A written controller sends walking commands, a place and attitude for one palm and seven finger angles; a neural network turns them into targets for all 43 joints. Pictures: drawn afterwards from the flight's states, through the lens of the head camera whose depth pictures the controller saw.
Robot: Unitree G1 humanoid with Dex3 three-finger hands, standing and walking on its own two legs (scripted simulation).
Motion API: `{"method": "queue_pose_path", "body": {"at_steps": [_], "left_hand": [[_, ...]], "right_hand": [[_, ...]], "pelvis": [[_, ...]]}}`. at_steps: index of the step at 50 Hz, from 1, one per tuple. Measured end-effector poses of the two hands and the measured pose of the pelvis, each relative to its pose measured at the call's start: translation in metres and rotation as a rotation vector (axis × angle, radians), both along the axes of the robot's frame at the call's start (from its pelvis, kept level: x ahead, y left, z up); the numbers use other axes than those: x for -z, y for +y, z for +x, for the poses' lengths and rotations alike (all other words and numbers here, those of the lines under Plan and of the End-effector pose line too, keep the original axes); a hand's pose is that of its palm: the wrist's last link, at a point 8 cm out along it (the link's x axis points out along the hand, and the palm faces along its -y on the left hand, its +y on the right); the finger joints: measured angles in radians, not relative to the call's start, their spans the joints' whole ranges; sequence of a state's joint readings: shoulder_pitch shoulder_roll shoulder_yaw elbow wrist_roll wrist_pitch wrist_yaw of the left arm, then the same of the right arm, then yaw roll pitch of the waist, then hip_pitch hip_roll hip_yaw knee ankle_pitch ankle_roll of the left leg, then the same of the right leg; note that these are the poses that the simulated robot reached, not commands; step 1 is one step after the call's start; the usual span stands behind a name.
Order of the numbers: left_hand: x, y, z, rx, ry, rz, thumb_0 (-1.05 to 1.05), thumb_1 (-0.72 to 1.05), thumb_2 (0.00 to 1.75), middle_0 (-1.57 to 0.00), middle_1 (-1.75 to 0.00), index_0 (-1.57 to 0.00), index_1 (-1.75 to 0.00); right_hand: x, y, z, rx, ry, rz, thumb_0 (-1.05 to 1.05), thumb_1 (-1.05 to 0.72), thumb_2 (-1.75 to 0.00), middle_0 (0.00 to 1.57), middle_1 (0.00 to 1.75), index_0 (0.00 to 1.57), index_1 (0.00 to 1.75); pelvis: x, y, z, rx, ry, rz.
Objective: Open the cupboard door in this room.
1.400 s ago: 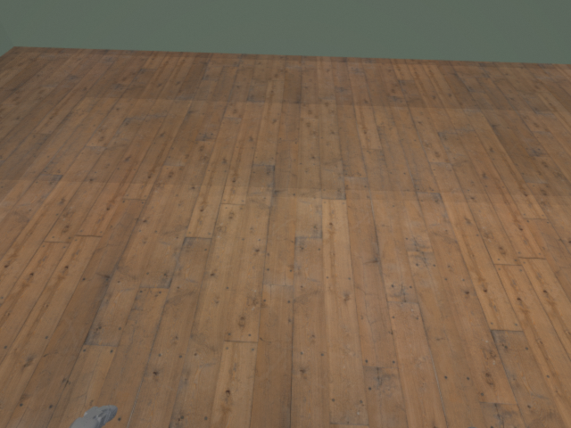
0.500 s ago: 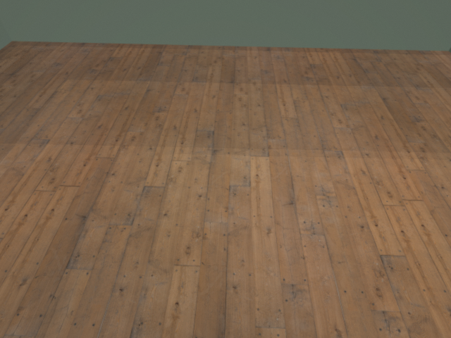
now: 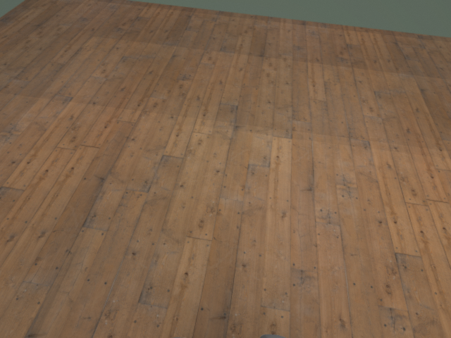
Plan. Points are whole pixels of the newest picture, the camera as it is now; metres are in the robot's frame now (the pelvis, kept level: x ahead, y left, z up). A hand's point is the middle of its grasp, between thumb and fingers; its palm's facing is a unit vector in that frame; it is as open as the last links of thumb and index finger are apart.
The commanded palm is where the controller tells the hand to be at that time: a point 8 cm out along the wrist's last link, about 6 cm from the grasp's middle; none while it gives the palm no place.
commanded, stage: turn or walk to find it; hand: left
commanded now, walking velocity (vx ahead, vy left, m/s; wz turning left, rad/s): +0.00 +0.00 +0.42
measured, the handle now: out of the picture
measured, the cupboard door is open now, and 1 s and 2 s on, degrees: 0 0 0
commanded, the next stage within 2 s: none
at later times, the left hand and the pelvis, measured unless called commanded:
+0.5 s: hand out of the picture -0.04 +0.15 -0.15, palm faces +0.26 -0.93 -0.27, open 7.4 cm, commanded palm none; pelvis -0.03 -0.05 +0.00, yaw +15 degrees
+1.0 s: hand out of the picture -0.10 +0.21 -0.16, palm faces +0.47 -0.85 -0.24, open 7.4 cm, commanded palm none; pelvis -0.07 -0.01 +0.01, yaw +26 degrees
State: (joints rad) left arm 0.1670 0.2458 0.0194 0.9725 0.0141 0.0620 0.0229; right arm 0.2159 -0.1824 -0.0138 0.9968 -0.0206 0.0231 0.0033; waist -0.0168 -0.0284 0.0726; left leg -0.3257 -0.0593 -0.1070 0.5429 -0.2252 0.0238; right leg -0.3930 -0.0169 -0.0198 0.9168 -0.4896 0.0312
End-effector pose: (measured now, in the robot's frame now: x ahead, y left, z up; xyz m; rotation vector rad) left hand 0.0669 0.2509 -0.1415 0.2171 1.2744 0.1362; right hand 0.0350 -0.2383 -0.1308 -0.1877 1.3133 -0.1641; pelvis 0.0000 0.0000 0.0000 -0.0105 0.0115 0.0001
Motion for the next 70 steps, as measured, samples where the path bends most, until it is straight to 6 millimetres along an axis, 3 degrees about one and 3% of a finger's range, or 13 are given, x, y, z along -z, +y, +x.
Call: {"method": "queue_pose_path", "body": {"at_steps": [5,10,16,21,27,33,37,44,52,60,65,70], "left_hand": [[-0.013,-0.006,-0.009,-0.05,-0.035,0.017,0.01,0.9,0.9,-0.2,-0.3,-0.2,-0.3],[-0.021,-0.019,-0.021,-0.097,-0.091,0.06,0.01,0.9,0.9,-0.2,-0.3,-0.2,-0.3],[-0.034,-0.036,-0.062,-0.17,-0.09,0.087,0.01,0.9,0.9,-0.2,-0.3,-0.2,-0.3],[-0.031,-0.048,-0.094,-0.232,-0.06,0.069,0.01,0.9,0.9,-0.2,-0.3,-0.2,-0.3],[-0.016,-0.057,-0.14,-0.318,0.004,0.019,0.01,0.9,0.9,-0.2,-0.3,-0.2,-0.3],[0.01,-0.047,-0.197,-0.423,0.092,-0.035,0.01,0.9,0.9,-0.2,-0.3,-0.2,-0.3],[0.017,-0.033,-0.22,-0.469,0.137,-0.042,0.01,0.9,0.9,-0.2,-0.3,-0.2,-0.3],[-0.001,-0.008,-0.211,-0.507,0.037,-0.02,0.01,0.9,0.9,-0.2,-0.3,-0.2,-0.3],[-0.017,-0.004,-0.186,-0.514,-0.066,0.03,0.01,0.9,0.9,-0.19,-0.3,-0.2,-0.3],[-0.029,-0.035,-0.165,-0.52,-0.147,0.09,0.01,0.9,0.9,-0.19,-0.3,-0.2,-0.3],[-0.04,-0.067,-0.182,-0.572,-0.145,0.095,0.01,0.9,0.9,-0.2,-0.3,-0.2,-0.3],[-0.037,-0.093,-0.205,-0.642,-0.115,0.073,0.01,0.9,0.9,-0.2,-0.3,-0.2,-0.3]], "right_hand": [[0.003,-0.007,-0.001,-0.028,0.013,0.014,0.01,-0.91,-0.9,0.2,0.3,0.21,0.3],[0.017,-0.033,0.002,-0.059,0.002,0.028,0.01,-0.91,-0.9,0.2,0.3,0.21,0.3],[0.013,-0.058,0.019,-0.107,-0.017,0.022,0.01,-0.91,-0.9,0.2,0.3,0.2,0.3],[0.006,-0.064,0.035,-0.161,-0.028,0.007,0.01,-0.91,-0.9,0.19,0.3,0.2,0.29],[0.002,-0.044,0.06,-0.263,-0.024,-0.011,0.01,-0.91,-0.9,0.19,0.3,0.2,0.29],[-0.002,0.006,0.094,-0.39,-0.106,-0.02,0.01,-0.91,-0.9,0.19,0.3,0.2,0.29],[-0.013,0.036,0.102,-0.441,-0.17,-0.012,0.01,-0.91,-0.9,0.19,0.3,0.2,0.29],[-0.025,0.053,0.084,-0.474,-0.165,0.0,0.0,-0.91,-0.9,0.2,0.3,0.2,0.3],[-0.013,0.031,0.056,-0.461,-0.093,0.015,0.0,-0.91,-0.9,0.2,0.3,0.21,0.3],[0.018,-0.018,0.037,-0.462,0.017,0.033,0.01,-0.91,-0.9,0.2,0.3,0.2,0.3],[0.017,-0.036,0.042,-0.5,0.063,0.034,0.01,-0.91,-0.9,0.2,0.3,0.2,0.3],[0.013,-0.043,0.053,-0.55,0.077,0.024,0.01,-0.91,-0.9,0.19,0.3,0.2,0.29]], "pelvis": [[-0.004,-0.009,-0.008,-0.048,0.018,-0.004],[0.004,-0.029,-0.019,-0.099,0.023,0.021],[-0.003,-0.045,-0.023,-0.164,-0.01,0.041],[-0.006,-0.049,-0.025,-0.22,-0.019,0.05],[-0.003,-0.043,-0.032,-0.28,-0.014,0.04],[0.008,-0.022,-0.043,-0.341,-0.009,0.011],[0.007,-0.012,-0.052,-0.355,-0.023,0.017],[-0.007,-0.005,-0.062,-0.41,-0.032,-0.009],[-0.008,-0.017,-0.067,-0.47,-0.016,0.003],[0.002,-0.05,-0.065,-0.536,0.005,0.029],[-0.005,-0.066,-0.063,-0.596,-0.007,0.049],[-0.009,-0.076,-0.061,-0.653,-0.014,0.055]]}}
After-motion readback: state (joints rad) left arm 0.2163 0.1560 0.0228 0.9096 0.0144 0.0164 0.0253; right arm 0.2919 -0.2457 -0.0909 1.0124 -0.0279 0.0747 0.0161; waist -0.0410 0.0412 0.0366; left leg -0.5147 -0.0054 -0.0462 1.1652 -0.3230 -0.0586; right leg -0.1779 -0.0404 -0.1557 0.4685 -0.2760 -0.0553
